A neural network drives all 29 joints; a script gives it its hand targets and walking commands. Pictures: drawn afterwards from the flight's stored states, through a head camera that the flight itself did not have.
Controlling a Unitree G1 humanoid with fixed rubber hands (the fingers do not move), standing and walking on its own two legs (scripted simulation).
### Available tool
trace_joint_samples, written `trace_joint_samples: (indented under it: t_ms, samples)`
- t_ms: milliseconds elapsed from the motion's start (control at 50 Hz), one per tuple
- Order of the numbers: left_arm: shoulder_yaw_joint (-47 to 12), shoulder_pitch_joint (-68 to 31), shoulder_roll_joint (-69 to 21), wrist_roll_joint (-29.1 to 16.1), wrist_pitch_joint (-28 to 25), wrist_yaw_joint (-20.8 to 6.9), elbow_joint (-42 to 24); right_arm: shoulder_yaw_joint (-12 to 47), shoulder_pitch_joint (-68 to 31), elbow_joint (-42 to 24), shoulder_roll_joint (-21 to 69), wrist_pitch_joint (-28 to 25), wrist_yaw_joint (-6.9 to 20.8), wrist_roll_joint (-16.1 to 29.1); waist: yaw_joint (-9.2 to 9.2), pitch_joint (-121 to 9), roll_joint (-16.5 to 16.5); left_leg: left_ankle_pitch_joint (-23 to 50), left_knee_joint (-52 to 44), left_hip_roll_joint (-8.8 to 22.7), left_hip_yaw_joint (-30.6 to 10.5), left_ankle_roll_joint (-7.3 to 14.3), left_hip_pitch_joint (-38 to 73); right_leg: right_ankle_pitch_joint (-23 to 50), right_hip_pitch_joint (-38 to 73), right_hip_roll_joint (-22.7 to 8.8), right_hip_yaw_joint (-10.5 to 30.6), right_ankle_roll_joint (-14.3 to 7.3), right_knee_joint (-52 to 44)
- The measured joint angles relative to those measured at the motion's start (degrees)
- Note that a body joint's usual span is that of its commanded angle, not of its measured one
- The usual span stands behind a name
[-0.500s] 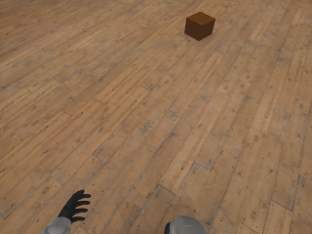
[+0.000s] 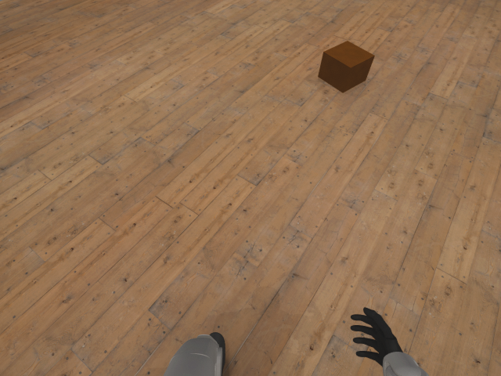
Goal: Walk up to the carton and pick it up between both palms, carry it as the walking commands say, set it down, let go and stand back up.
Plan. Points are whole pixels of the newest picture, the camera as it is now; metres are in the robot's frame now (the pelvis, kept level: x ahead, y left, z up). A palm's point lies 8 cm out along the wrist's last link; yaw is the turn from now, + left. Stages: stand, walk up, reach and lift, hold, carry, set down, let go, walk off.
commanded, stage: walk up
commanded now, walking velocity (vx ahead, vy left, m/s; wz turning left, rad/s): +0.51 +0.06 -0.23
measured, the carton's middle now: (345, 66) +2.03 -0.36 -0.67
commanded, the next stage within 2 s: none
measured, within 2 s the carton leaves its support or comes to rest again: neither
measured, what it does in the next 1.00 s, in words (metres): walks ahead: left foot, then right foot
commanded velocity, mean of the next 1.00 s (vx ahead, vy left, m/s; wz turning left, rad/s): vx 0.49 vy -0.09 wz -0.09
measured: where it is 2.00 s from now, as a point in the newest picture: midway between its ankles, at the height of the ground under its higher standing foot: (301, 192)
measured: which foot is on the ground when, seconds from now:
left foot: up 0.00-0.00, down 0.02-0.58, up 0.60-1.00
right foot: down 0.00-0.04, up 0.06-0.54, down 0.56-1.00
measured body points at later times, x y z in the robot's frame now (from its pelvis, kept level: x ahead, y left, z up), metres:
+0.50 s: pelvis +0.26 +0.00 +0.01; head +0.29 +0.00 +0.46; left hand +0.43 +0.21 -0.13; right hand +0.11 -0.22 -0.13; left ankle +0.15 +0.14 -0.73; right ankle +0.40 -0.17 -0.70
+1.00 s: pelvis +0.51 -0.04 +0.00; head +0.53 -0.02 +0.45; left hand +0.44 +0.19 -0.16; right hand +0.66 -0.29 -0.11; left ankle +0.64 +0.07 -0.72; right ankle +0.41 -0.16 -0.73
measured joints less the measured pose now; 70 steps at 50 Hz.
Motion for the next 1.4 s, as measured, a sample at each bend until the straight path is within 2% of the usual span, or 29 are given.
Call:
trace_joint_samples:
  t_ms: [40, 80, 100, 120, 160, 220, 300, 420, 480, 540, 560, 580, 620, 660, 700, 760, 820, 960, 1000, 1020, 1060, 1120, 1180, 1280, 1400]
  samples:
    - [-0.05, -0.50, 0.11, -0.30, 0.63, 0.14, 1.26, -0.05, -0.57, -0.58, 0.65, -1.91, -0.93, -0.09, -0.31, 1.15, -1.20, 2.40, 0.14, -1.23, 1.37, 1.98, 2.35, -4.11, -4.19, -1.45, 0.76, -0.07, 13.61]
    - [-0.14, -3.55, 0.07, -0.48, 1.41, 0.30, 1.58, 0.28, 0.40, -0.84, 1.11, -3.40, -1.74, -0.22, -0.63, 3.12, -1.74, -1.56, 4.06, -1.49, 2.32, 2.86, 3.55, -4.44, -12.79, -1.20, 1.67, -1.25, 34.72]
    - [-0.06, -5.00, 0.14, -0.53, 1.55, 0.29, 1.31, 0.50, 1.62, -0.38, 1.38, -3.65, -1.99, -0.26, -0.99, 3.33, -1.83, -3.30, 4.06, -1.50, 2.51, 2.95, 4.87, -2.90, -17.08, -0.78, 1.56, -1.79, 42.40]
    - [0.03, -6.45, 0.31, -0.48, 1.59, 0.19, 0.92, 0.63, 2.99, 0.39, 1.73, -3.62, -2.21, -0.35, -1.53, 3.38, -2.03, -4.36, 3.25, -1.58, 2.69, 2.93, 6.49, -0.76, -21.01, -0.76, 0.95, -2.23, 47.52]
    - [0.28, -9.52, 0.67, 0.08, 1.94, -0.34, -0.06, 0.70, 6.09, 2.22, 2.38, -3.22, -2.58, -0.21, -2.91, 3.41, -2.46, -4.80, 0.36, -1.95, 2.94, 2.50, 10.16, 3.40, -27.34, -1.73, -0.81, -2.39, 50.94]
    - [0.70, -13.81, 0.95, 0.69, 3.08, -1.36, -1.98, 0.60, 11.47, 4.78, 2.77, -2.86, -2.99, 0.11, -5.19, 2.95, -2.39, -5.39, -3.65, -2.33, 2.89, 2.68, 14.98, 8.31, -34.40, -3.22, -2.57, -1.47, 48.59]
    - [0.85, -18.64, 1.43, 0.60, 4.52, -2.87, -4.28, 0.14, 18.74, 7.77, 2.68, -2.42, -3.77, 0.16, -7.69, 2.08, -1.93, -7.09, -6.93, -1.83, 2.70, 1.90, 20.08, 14.53, -40.64, -4.41, -2.95, -0.28, 42.53]
    - [0.21, -24.07, 1.36, 0.03, 5.20, -4.81, -6.19, -0.39, 26.11, 10.68, 1.99, -1.87, -4.28, 0.35, -10.77, 1.60, -1.10, -10.70, -10.38, -0.45, 3.59, -0.37, 27.29, 22.99, -41.71, -5.47, -4.07, -0.04, 28.09]
    - [-0.20, -26.44, 1.20, -0.01, 5.00, -5.18, -6.35, -0.46, 27.84, 11.30, 1.93, -1.90, -4.22, 0.31, -12.41, 1.89, -0.82, -13.09, -11.26, 0.40, 4.37, -2.04, 30.60, 22.15, -38.97, -5.20, -5.91, -0.54, 20.85]
    - [-0.56, -28.48, 0.88, 0.37, 4.29, -4.75, -6.33, -0.53, 29.22, 11.75, 1.99, -1.67, -4.08, 0.34, -13.89, 1.47, 0.01, -16.81, -9.40, 1.95, 4.35, -4.14, 32.17, 17.14, -34.43, -3.75, -7.79, -1.47, 15.35]
    - [-0.69, -28.96, 0.82, 0.49, 3.50, -4.32, -6.38, -0.51, 29.72, 11.97, 2.16, -1.47, -3.94, 0.41, -14.05, 1.15, 0.18, -18.89, -6.22, 2.66, 3.92, -4.27, 31.45, 16.53, -32.21, -3.17, -8.42, -1.96, 13.12]
    - [-0.63, -29.61, 0.45, 0.66, 2.52, -3.66, -6.33, -0.51, 29.26, 12.31, 2.20, -1.09, -3.73, 0.60, -13.78, 1.59, 0.99, -20.91, 0.35, 4.21, 3.08, -3.37, 29.15, 18.61, -31.93, -2.45, -9.06, -2.33, 13.80]
    - [-0.79, -29.75, 0.07, 0.91, 0.90, -2.38, -6.63, -0.57, 26.37, 12.17, 2.60, -0.59, -3.51, 1.13, -13.25, 3.01, 1.19, -23.61, 20.62, 4.02, -2.05, -1.19, 20.78, 15.18, -31.73, -1.95, -9.65, -2.73, 17.85]
    - [-0.88, -28.11, -0.49, 0.78, 0.30, -1.48, -5.78, -0.83, 23.24, 11.19, 2.47, -0.92, -3.31, 0.98, -12.38, 3.04, 1.15, -19.94, 34.23, 2.93, -4.42, 0.29, 12.65, 12.65, -29.13, -1.58, -10.04, -2.87, 16.97]
    - [-0.98, -25.43, -1.14, 0.56, 0.23, -0.86, -4.30, -1.01, 19.65, 9.96, 1.78, -1.15, -3.04, 0.44, -11.02, 2.75, 1.47, -15.41, 38.44, 2.97, -4.40, 0.74, 6.67, 12.52, -25.55, -0.75, -10.11, -2.61, 13.82]
    - [-1.01, -20.30, -1.61, -0.19, 0.36, -0.43, -1.89, -1.03, 14.26, 7.56, 0.85, -0.68, -2.64, -0.31, -9.01, 1.92, 1.60, -11.22, 35.09, 3.71, -3.45, 0.36, 0.82, 12.50, -20.44, 0.63, -9.61, -3.03, 9.07]
    - [-0.89, -15.26, -1.71, -0.44, 0.36, -0.45, 0.22, -1.00, 9.91, 5.65, 0.32, 0.17, -2.37, -0.32, -7.34, 1.09, 1.48, -7.72, 27.44, 3.91, -2.59, -0.21, -2.44, 12.01, -15.62, 1.31, -9.54, -2.74, 5.08]
    - [-0.20, -7.25, -0.37, -0.26, 0.69, -0.48, 3.78, -0.41, 3.76, 2.72, 0.09, 0.38, -1.14, -0.08, -3.72, 0.58, 0.13, -3.98, 7.29, 2.89, -0.99, -0.50, -0.20, 6.71, -7.49, 1.35, -10.33, -0.72, 2.74]
    - [-0.11, -5.41, -0.13, -0.43, 0.91, -0.55, 4.52, -0.45, 3.31, 2.08, -0.12, -0.45, -1.30, -0.21, -3.03, 0.14, -0.17, -4.95, 3.62, 2.15, -0.11, 0.32, 3.14, 2.52, -7.30, 0.77, -10.13, 0.27, 6.99]
    - [-0.18, -4.70, -0.18, -0.58, 1.10, -0.62, 4.89, -0.59, 3.15, 1.80, -0.31, -1.22, -1.60, -0.26, -2.93, 0.04, -0.20, -2.71, 2.62, 1.92, 0.18, 1.20, 4.38, -0.34, -8.69, 0.19, -9.68, 0.11, 12.00]
    - [-0.22, -5.74, -0.09, -0.35, 2.21, -0.73, 5.19, -0.51, 3.18, 1.58, 0.10, -2.47, -2.45, -0.38, -2.80, 1.31, -1.45, -4.01, 6.87, 1.10, 1.64, 2.53, 4.63, -4.32, -14.71, -1.24, -6.73, -0.94, 28.24]
    - [0.22, -8.62, 0.05, 0.66, 3.08, -1.42, 3.79, 0.04, 6.05, 2.57, 1.05, -2.37, -3.09, -0.52, -3.73, 1.33, -2.03, -7.13, 5.23, 0.14, 2.83, 2.87, 8.02, 0.50, -25.17, -1.99, -4.58, -1.67, 44.58]
    - [0.67, -12.48, 0.49, 1.02, 3.31, -1.96, 1.30, 0.25, 10.46, 4.76, 2.10, -2.02, -3.50, -0.19, -5.54, 1.25, -2.12, -6.39, -0.08, -0.79, 2.57, 2.31, 12.55, 7.28, -32.62, -4.09, -4.94, -0.83, 47.14]
    - [0.59, -17.91, 0.63, 0.60, 4.37, -2.94, -2.64, 0.23, 18.74, 8.25, 2.70, -1.88, -3.57, -0.01, -8.14, 0.31, -0.77, -6.48, -7.29, -0.62, 1.94, 0.90, 19.60, 14.24, -38.47, -6.84, -5.56, 0.68, 38.18]
    - [0.46, -24.10, 1.21, 0.01, 4.34, -4.41, -5.35, -0.14, 24.99, 10.79, 2.66, -1.63, -3.62, -0.02, -11.57, 0.80, -0.15, -9.06, -11.25, 0.80, 2.02, -2.38, 26.13, 17.44, -36.49, -6.51, -7.03, 1.02, 20.04]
